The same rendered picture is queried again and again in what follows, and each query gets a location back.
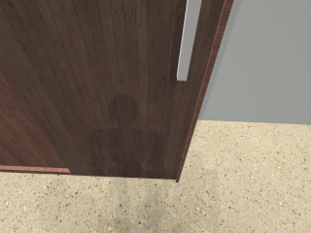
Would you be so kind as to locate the handle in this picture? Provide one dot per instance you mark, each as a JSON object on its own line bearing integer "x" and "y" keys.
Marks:
{"x": 188, "y": 35}

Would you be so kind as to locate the wardrobe door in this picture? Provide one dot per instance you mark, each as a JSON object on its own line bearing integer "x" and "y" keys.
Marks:
{"x": 99, "y": 77}
{"x": 22, "y": 142}

